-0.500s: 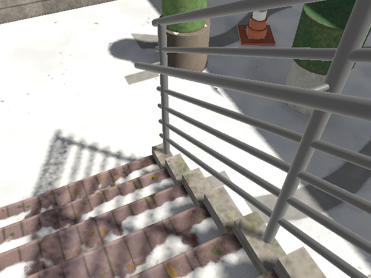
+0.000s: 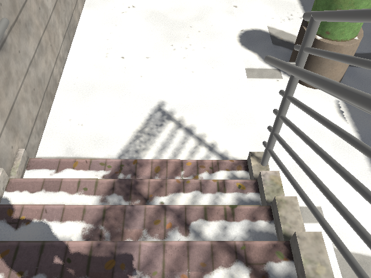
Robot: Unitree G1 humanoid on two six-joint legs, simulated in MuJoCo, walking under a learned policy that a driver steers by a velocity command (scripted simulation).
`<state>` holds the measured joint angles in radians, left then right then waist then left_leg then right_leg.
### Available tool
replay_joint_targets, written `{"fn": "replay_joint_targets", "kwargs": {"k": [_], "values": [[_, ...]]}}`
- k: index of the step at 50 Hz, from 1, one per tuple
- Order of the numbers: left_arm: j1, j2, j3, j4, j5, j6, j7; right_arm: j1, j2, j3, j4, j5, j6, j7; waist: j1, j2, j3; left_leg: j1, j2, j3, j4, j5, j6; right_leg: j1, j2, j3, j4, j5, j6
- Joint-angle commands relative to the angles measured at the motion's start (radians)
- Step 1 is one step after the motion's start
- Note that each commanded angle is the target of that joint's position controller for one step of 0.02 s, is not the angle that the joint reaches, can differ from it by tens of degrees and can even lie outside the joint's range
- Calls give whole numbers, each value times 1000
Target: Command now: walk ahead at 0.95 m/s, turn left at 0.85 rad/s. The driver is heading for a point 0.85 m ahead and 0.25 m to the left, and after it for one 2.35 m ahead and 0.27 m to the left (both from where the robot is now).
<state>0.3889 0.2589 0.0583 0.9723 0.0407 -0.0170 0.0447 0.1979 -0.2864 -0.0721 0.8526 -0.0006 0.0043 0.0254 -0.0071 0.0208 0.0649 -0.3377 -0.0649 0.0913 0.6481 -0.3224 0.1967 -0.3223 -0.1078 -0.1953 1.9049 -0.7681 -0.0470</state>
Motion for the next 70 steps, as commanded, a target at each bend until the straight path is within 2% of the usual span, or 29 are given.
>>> {"fn": "replay_joint_targets", "kwargs": {"k": [1,2,5,11,15,19,21,24,26,29,33,38,40,41,43,44,46,48,52,53,56,60,61,62,63,64,65,67,70], "values": [[-213,45,-24,-280,16,-54,-18,361,-243,-48,69,30,10,-12,-133,130,-290,730,412,-751,-138,445,303,-898,84,268,72,74,31],[-203,133,6,-218,24,-43,-4,269,-159,-23,47,4,5,-19,-48,-64,-128,489,414,-766,-177,85,263,-852,-4,299,-120,137,55],[-306,103,5,-203,25,14,0,123,-41,37,-7,6,-52,-44,35,-96,71,-140,189,-611,-233,-61,161,-535,-21,308,-651,538,143],[-287,49,-8,-164,20,-38,-45,159,-43,29,16,13,-87,-48,4,-3,-63,-224,-19,-449,71,113,48,-81,99,207,-1142,1323,74],[-221,35,10,-192,-26,-48,-63,183,-64,13,-8,-25,-43,-42,0,87,-47,-223,-31,-493,293,178,40,101,198,201,-1106,1106,37],[285,92,49,-65,-53,-50,-13,-11,-3,16,-68,-27,-21,-46,281,-102,-27,-404,-141,-377,1209,188,12,579,23,352,-1554,1025,-11],[163,106,11,-109,-17,-47,-55,201,154,60,-154,16,-21,-71,-8,-173,-85,-763,-38,-213,1498,-351,18,712,-259,506,-1075,1767,83],[178,108,29,-71,-45,-71,-43,-34,-27,23,-167,-67,9,-67,79,-149,49,-1014,120,-179,1387,-181,-32,495,-345,793,-1388,768,-59],[145,38,-22,-36,-9,-88,-34,-182,3,32,-211,-35,7,-44,23,8,239,-875,130,-246,940,99,-88,49,-229,530,-1339,841,27],[59,179,-2,-63,-21,-92,-29,-94,22,18,-156,-35,40,1,-22,-218,102,-476,126,-103,814,370,-111,-118,-220,371,-1402,1016,16],[157,4,-54,-17,-13,-113,-20,-290,62,41,-183,5,-20,29,38,-28,133,-264,126,21,260,953,-47,-118,-66,75,-1324,550,101],[363,115,-21,61,14,-57,2,-245,18,38,-78,-30,3,6,101,-135,103,-86,-11,169,-64,576,-24,318,-86,-7,-1010,1411,76],[329,105,-20,90,24,-39,22,122,-62,-4,46,-56,-21,-8,-106,-53,-23,415,56,-23,-170,573,24,66,-103,65,-476,1264,59],[118,146,6,55,21,-48,15,282,-149,-41,97,-40,-21,-14,-260,9,-69,612,134,-142,-268,655,135,-129,71,15,4,475,46],[185,71,-17,-75,-51,-83,0,397,-228,-36,160,-21,-53,-33,-132,164,-243,1016,408,-328,143,1198,159,-615,71,332,-82,39,22],[155,127,-6,-84,-54,-76,-11,363,-174,-37,146,0,-47,-34,-132,37,-277,945,442,-462,-46,667,182,-642,43,321,-270,183,-4],[75,53,-13,-70,-2,-39,-35,122,-79,-19,115,-12,-68,-65,7,-106,-102,405,410,-435,-257,164,142,-437,2,334,-569,425,46],[175,-16,-35,-26,36,16,-34,101,-65,-9,118,-3,-114,-50,81,-68,-8,5,390,-290,-194,785,107,-134,12,268,-721,392,77],[67,-50,-36,-57,0,-28,-57,-56,18,20,92,23,-199,-40,142,55,-36,-300,153,53,-48,382,-109,207,71,229,-1202,1309,48],[68,-102,-66,-41,56,-39,-123,42,11,71,94,-235,-168,2,122,-63,61,-365,283,41,-14,307,-105,186,-35,361,-1126,1151,84],[-71,71,-11,-106,48,-74,-133,110,-99,47,48,-122,-121,-27,58,-33,93,57,296,6,154,354,-142,-138,-4,268,-1341,991,100],[631,143,54,115,66,-92,-75,-107,-235,3,-126,-157,-88,-11,346,-174,-69,-67,75,156,1015,484,-329,481,202,-31,-1464,1244,-19],[800,127,52,205,92,-106,-63,-117,-121,37,-125,-162,-64,45,382,-403,-40,-446,-38,73,1543,-524,-363,808,93,204,-1588,1429,-168],[713,318,61,98,17,-130,-66,-23,128,89,-219,-118,-63,94,225,-242,-284,-667,-82,-94,1679,-550,-391,1073,-121,641,-1230,2308,-412],[531,364,75,6,38,-148,-76,32,49,68,-253,-70,-98,97,210,-20,-290,-948,-35,-255,1717,-502,-472,1083,-309,906,-1184,2492,-581],[370,283,62,-40,61,-137,-82,-21,-63,37,-285,4,-106,80,192,64,-229,-990,5,-228,1692,-463,-397,875,-297,815,-1179,2283,-505],[182,243,43,-103,34,-126,-106,60,-106,27,-329,16,-100,50,85,-35,-145,-1023,43,-303,1663,-365,-350,595,-277,889,-1242,1883,-483],[16,29,-40,-142,6,-117,-113,29,-112,43,-344,-54,-74,9,-47,35,26,-861,145,-297,1386,-211,-300,9,-169,799,-1367,1486,-369],[-178,79,-40,-233,-27,-183,-51,44,12,89,-370,-99,-76,32,-120,107,-62,-41,186,-147,568,324,-302,-695,225,435,-1378,1001,-159]]}}
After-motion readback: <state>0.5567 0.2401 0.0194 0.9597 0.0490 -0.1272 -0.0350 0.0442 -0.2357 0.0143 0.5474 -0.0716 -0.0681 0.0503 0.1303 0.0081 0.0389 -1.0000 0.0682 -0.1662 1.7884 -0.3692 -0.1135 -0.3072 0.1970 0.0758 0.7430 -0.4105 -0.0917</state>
